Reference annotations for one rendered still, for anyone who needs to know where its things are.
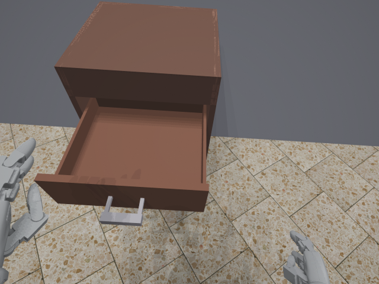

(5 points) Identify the right robot hand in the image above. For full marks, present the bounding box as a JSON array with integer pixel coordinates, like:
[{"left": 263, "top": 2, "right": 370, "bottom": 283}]
[{"left": 283, "top": 230, "right": 330, "bottom": 284}]

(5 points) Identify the cabinet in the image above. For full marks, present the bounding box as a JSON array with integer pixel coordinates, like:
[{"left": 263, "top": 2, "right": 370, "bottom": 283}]
[{"left": 54, "top": 1, "right": 221, "bottom": 159}]

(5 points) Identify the drawer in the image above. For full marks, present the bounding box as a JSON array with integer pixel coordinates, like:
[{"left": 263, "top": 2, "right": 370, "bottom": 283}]
[{"left": 34, "top": 98, "right": 209, "bottom": 212}]

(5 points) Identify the handle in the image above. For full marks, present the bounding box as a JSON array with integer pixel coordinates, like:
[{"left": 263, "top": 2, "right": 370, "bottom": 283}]
[{"left": 99, "top": 196, "right": 144, "bottom": 226}]

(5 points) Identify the left robot hand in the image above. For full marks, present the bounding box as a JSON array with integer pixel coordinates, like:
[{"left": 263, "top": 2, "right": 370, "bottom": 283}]
[{"left": 0, "top": 138, "right": 49, "bottom": 267}]

